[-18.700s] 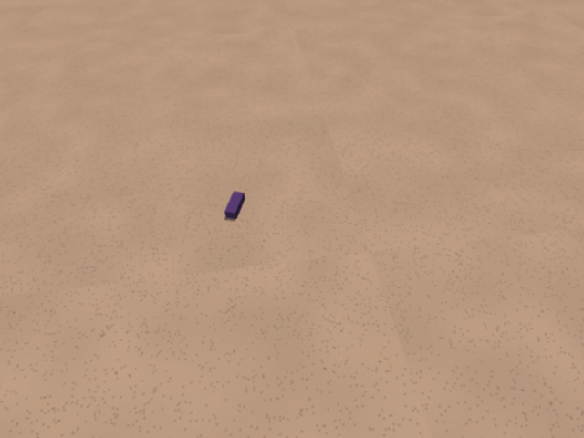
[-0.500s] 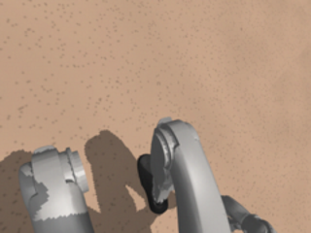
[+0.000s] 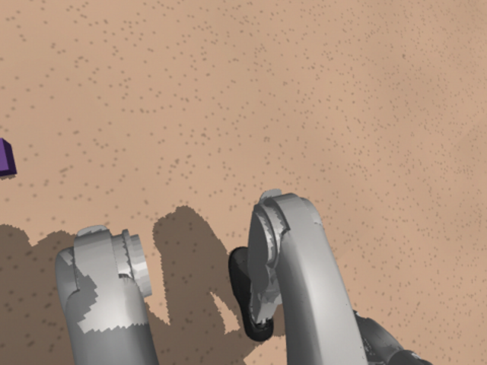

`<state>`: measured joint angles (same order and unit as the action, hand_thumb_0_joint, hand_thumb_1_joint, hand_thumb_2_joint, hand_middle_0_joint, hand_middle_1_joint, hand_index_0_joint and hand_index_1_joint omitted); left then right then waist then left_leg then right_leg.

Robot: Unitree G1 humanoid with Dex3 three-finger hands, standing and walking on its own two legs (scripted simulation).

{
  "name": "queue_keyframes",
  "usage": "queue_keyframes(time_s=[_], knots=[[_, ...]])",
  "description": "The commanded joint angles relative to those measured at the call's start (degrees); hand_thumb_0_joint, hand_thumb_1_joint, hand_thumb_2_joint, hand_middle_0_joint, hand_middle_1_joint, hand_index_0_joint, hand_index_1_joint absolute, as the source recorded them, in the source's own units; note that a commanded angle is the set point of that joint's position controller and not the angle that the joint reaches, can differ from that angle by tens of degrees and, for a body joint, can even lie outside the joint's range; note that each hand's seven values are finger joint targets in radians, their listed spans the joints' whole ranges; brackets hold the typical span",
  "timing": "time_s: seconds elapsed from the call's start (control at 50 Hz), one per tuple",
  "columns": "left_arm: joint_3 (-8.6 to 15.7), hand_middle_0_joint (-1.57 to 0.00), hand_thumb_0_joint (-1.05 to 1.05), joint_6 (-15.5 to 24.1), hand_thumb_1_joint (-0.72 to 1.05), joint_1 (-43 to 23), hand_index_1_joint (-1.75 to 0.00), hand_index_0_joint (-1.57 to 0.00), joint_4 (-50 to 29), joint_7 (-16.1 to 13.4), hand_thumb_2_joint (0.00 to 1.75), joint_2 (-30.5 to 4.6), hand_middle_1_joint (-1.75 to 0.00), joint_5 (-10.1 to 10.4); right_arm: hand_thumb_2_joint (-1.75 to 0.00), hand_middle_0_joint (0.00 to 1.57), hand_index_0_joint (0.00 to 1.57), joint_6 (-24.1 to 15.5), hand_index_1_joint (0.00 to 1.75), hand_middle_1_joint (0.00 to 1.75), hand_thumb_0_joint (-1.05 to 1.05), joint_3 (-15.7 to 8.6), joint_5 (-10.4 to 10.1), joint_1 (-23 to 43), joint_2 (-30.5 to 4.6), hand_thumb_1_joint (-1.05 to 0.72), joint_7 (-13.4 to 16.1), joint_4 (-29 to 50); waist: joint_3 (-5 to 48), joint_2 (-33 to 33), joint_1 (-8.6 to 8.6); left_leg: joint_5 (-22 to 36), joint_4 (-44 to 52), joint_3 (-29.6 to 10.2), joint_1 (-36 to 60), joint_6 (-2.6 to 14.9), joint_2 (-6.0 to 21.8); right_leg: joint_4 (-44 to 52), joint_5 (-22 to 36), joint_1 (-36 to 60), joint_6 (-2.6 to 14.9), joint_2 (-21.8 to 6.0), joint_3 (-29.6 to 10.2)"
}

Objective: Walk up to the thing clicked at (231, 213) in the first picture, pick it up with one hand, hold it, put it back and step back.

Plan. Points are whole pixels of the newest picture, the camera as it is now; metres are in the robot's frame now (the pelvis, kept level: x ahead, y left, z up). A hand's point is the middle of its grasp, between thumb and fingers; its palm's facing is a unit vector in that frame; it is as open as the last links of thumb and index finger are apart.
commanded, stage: settle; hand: left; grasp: from above
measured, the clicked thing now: out of the picture +0.43 +0.38 -0.24
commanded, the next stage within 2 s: lift in 0.44 s
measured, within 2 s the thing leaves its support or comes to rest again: neither
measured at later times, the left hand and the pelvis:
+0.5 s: hand out of the picture +0.40 +0.38 -0.12, palm faces -0.44 -0.10 -0.89, open 8.0 cm; pelvis -0.01 -0.01 +0.03, yaw +4 degrees
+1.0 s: hand out of the picture +0.37 +0.37 -0.03, palm faces -0.45 -0.11 -0.89, open 8.0 cm; pelvis -0.01 -0.01 +0.09, yaw +6 degrees
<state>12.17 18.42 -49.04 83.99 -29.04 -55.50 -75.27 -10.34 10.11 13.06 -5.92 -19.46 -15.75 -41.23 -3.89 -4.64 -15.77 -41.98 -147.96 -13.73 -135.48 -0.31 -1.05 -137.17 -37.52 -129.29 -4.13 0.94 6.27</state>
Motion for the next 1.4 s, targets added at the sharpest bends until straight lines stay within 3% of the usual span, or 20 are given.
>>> queue_keyframes(time_s=[0.0, 0.12, 0.24, 0.28, 0.44, 0.54, 0.66, 0.7, 0.8, 0.92, 0.96, 1.0, 1.04, 1.1, 1.14, 1.18, 1.22, 1.32, 1.36, 1.38], knots=[[1.2, -1.19, 0.00, -1.8, 0.83, -16.2, -0.28, -1.20, -12.0, 0.5, 0.39, -16.4, -0.29, 3.1, -0.90, 0.20, 0.20, 1.0, 0.30, 0.30, 0.00, -7.9, -1.9, -9.8, -16.6, -0.89, 0.7, 0.3, 40.5, 31.2, 0.87, 16.0, 19.9, 7.8, 32.2, 0.55, 0.7, 10.7, 14.3, 15.9, 5.38, 1.2, 6.1], [-1.9, -1.23, 0.00, -2.1, 0.87, -17.1, -0.30, -1.23, -14.2, 6.5, 0.42, -12.0, -0.30, 4.1, -0.90, 0.20, 0.20, 2.9, 0.30, 0.30, 0.00, -9.3, -4.1, -11.2, -15.7, -0.89, 1.3, 1.0, 40.4, 27.5, 1.38, 12.3, 22.9, 6.8, 31.9, 1.12, 0.2, 12.3, 11.4, 14.5, 5.43, 0.4, 5.1], [-1.5, -1.27, 0.00, -0.2, 0.92, -17.1, -0.32, -1.27, -17.8, 9.9, 0.46, -11.9, -0.32, 4.7, -0.90, 0.20, 0.20, 5.4, 0.30, 0.30, 0.00, -10.3, -5.2, -11.5, -14.5, -0.89, 2.7, 1.9, 43.1, 25.4, 2.81, 12.9, 23.9, 8.2, 32.8, 1.37, -0.1, 14.4, 11.8, 17.0, 5.42, 0.3, 4.1], [-1.1, -1.27, 0.00, 0.4, 0.93, -17.5, -0.35, -1.28, -18.1, 10.4, 0.49, -12.1, -0.35, 4.5, -0.90, 0.20, 0.20, 6.1, 0.30, 0.30, 0.00, -10.3, -5.3, -12.4, -14.2, -0.90, 3.1, 2.0, 43.1, 23.6, 2.10, 13.8, 23.5, 9.0, 32.6, 1.63, -0.3, 15.8, 12.7, 18.9, 5.45, 0.3, 3.6], [1.9, -1.33, 0.00, 2.3, 1.00, -17.6, -0.37, -1.33, -19.8, 10.3, 0.54, -14.7, -0.37, 3.7, -0.90, 0.20, 0.20, 7.9, 0.30, 0.30, 0.00, -10.9, -5.5, -11.9, -13.9, -0.90, 5.2, 2.3, 44.2, 24.3, 4.10, 12.4, 25.4, 9.6, 33.8, 1.59, -0.6, 16.8, 10.5, 18.6, 5.63, -0.2, 3.2], [0.8, -1.38, 0.00, 1.8, 0.99, -18.3, -0.36, -1.36, -21.3, 10.5, 0.53, -13.1, -0.34, 3.8, -0.91, 0.20, 0.20, 8.2, 0.30, 0.30, 0.00, -11.8, -5.8, -12.1, -13.5, -0.91, 6.1, 2.5, 45.6, 26.0, 4.14, 10.6, 27.9, 9.1, 35.9, 1.50, -0.3, 17.3, 9.4, 17.2, 5.74, -0.3, 3.2], [-0.1, -1.27, 0.00, -1.4, 0.96, -16.2, -0.33, -1.29, -24.5, 13.7, 0.44, -10.8, -0.34, 7.0, -0.90, 0.20, 0.20, 8.3, 0.30, 0.30, 0.00, -13.4, -7.1, -13.7, -12.7, -0.90, 6.7, 2.7, 48.7, 26.4, 5.03, 12.3, 30.9, 9.9, 38.7, 1.64, -0.4, 19.6, 11.4, 20.7, 5.69, -0.9, 2.1], [1.5, -1.26, 0.00, -2.2, 0.92, -14.4, -0.31, -1.27, -27.1, 14.9, 0.43, -12.7, -0.32, 7.7, -0.90, 0.20, 0.20, 8.7, 0.30, 0.30, 0.00, -14.2, -7.7, -14.0, -12.7, -0.90, 7.0, 3.0, 50.8, 24.5, 6.21, 13.5, 31.2, 10.3, 39.5, 1.84, -0.4, 20.7, 12.2, 22.6, 5.91, -0.9, 1.6], [1.3, -1.24, 0.00, -2.7, 0.92, -10.9, -0.30, -1.26, -34.5, 17.7, 0.42, -10.8, -0.32, 10.3, -0.90, 0.20, 0.20, 9.6, 0.30, 0.30, 0.00, -15.4, -8.9, -13.9, -11.9, -0.90, 7.8, 4.5, 52.8, 23.4, 7.34, 13.9, 33.9, 10.5, 42.5, 1.81, -0.1, 23.4, 12.3, 25.6, 6.06, -0.9, 0.6], [-0.6, -1.23, 0.00, -3.4, 0.91, -7.3, -0.31, -1.25, -38.0, 19.7, 0.43, -7.1, -0.33, 11.9, -0.90, 0.20, 0.20, 10.4, 0.30, 0.30, 0.00, -15.5, -10.0, -13.3, -10.4, -0.89, 8.9, 5.7, 50.3, 21.6, 7.48, 10.7, 38.7, 10.3, 42.9, 2.17, 0.0, 28.0, 10.2, 28.4, 5.88, -0.6, 0.0], [0.8, -1.22, 0.00, -4.0, 0.92, -5.1, -0.30, -1.25, -40.2, 20.0, 0.43, -8.1, -0.32, 12.5, -0.90, 0.20, 0.20, 10.8, 0.30, 0.30, 0.00, -16.0, -10.5, -12.6, -10.7, -0.89, 9.4, 6.4, 50.7, 22.3, 8.81, 9.5, 41.5, 9.5, 44.9, 2.03, 0.1, 29.0, 9.2, 28.6, 5.89, -0.7, 0.0], [-1.6, -1.22, 0.00, -4.5, 0.93, -4.2, -0.32, -1.25, -42.4, 20.9, 0.44, -5.0, -0.35, 13.4, -0.90, 0.20, 0.20, 10.9, 0.30, 0.30, 0.00, -16.0, -10.9, -12.2, -10.2, -0.89, 9.6, 7.3, 50.3, 21.5, 8.44, 8.2, 43.9, 8.8, 46.7, 2.06, 0.5, 30.7, 8.8, 30.0, 5.77, -0.5, 0.1], [-1.7, -1.21, 0.00, -5.3, 0.92, -2.9, -0.30, -1.24, -43.8, 21.7, 0.42, -4.5, -0.33, 14.2, -0.90, 0.20, 0.20, 11.0, 0.30, 0.30, 0.00, -15.9, -11.4, -11.7, -9.9, -0.89, 10.2, 7.6, 49.3, 20.6, 8.63, 6.6, 46.0, 8.6, 47.1, 2.26, 0.6, 32.4, 7.8, 31.5, 5.67, -0.3, 0.0], [-2.8, -1.19, 0.00, -5.9, 0.90, -0.8, -0.29, -1.23, -48.3, 22.8, 0.40, -2.8, -0.33, 15.6, -0.90, 0.20, 0.20, 11.0, 0.30, 0.30, 0.00, -16.1, -11.9, -10.9, -9.3, -0.89, 11.1, 8.3, 50.0, 21.2, 9.22, 6.8, 49.6, 8.2, 51.2, 2.00, 0.8, 35.0, 8.2, 34.5, 5.54, -0.3, -0.3], [-1.3, -1.19, 0.00, -6.5, 0.92, 1.1, -0.29, -1.23, -50.7, 23.2, 0.38, -3.8, -0.33, 16.7, -0.89, 0.20, 0.20, 11.2, 0.30, 0.30, 0.00, -16.4, -12.4, -10.4, -9.5, -0.89, 11.9, 8.2, 49.8, 20.5, 9.85, 8.1, 51.6, 7.7, 54.0, 1.77, 1.0, 36.6, 9.0, 36.0, 5.37, -0.5, -0.6], [-3.3, -1.18, 0.00, -7.0, 0.92, 1.4, -0.29, -1.23, -53.4, 23.9, 0.38, -1.3, -0.34, 17.1, -0.89, 0.20, 0.20, 11.2, 0.30, 0.30, 0.00, -16.3, -12.6, -10.2, -8.9, -0.89, 12.5, 8.3, 49.8, 21.5, 9.57, 9.0, 54.0, 7.6, 57.2, 1.47, 1.3, 38.2, 9.7, 37.6, 5.36, -0.5, -0.8], [-1.4, -1.18, 0.00, -7.6, 0.93, 4.3, -0.31, -1.23, -54.3, 23.7, 0.39, -2.7, -0.36, 17.9, -0.89, 0.20, 0.20, 11.3, 0.30, 0.30, 0.00, -16.2, -12.9, -10.0, -8.5, -0.89, 13.2, 8.5, 49.9, 19.3, 10.19, 10.3, 55.2, 8.3, 59.2, 1.61, 1.3, 41.1, 10.3, 41.3, 5.14, -0.6, -1.2], [-3.2, -1.17, 0.00, -9.1, 0.92, 7.8, -0.33, -1.22, -58.6, 23.8, 0.40, 0.5, -0.38, 19.1, -0.89, 0.20, 0.20, 11.1, 0.30, 0.30, 0.00, -15.7, -13.6, -8.5, -7.0, -0.89, 15.0, 8.6, 48.4, 17.5, 10.47, 10.3, 60.7, 9.7, 63.9, 1.86, 1.4, 48.0, 10.6, 49.3, 4.89, -0.4, -2.2], [-5.8, -1.17, 0.00, -9.7, 0.92, 9.5, -0.34, -1.22, -59.7, 24.4, 0.42, 4.2, -0.39, 19.5, -0.89, 0.20, 0.20, 10.8, 0.30, 0.30, 0.00, -15.7, -13.8, -8.5, -6.3, -0.89, 15.6, 8.6, 47.4, 16.4, 10.07, 11.1, 62.7, 10.4, 66.1, 1.89, 1.4, 51.3, 11.1, 52.3, 4.80, -0.4, -2.6], [-4.9, -1.16, 0.00, -10.1, 0.93, 10.8, -0.34, -1.22, -59.4, 24.3, 0.41, 3.3, -0.39, 19.9, -0.89, 0.20, 0.20, 10.6, 0.30, 0.30, 0.00, -15.5, -14.0, -8.0, -6.3, -0.89, 16.0, 8.3, 45.5, 16.1, 10.53, 10.1, 64.6, 10.2, 66.4, 1.89, 1.5, 52.6, 10.4, 53.8, 4.68, -0.3, -2.6]])
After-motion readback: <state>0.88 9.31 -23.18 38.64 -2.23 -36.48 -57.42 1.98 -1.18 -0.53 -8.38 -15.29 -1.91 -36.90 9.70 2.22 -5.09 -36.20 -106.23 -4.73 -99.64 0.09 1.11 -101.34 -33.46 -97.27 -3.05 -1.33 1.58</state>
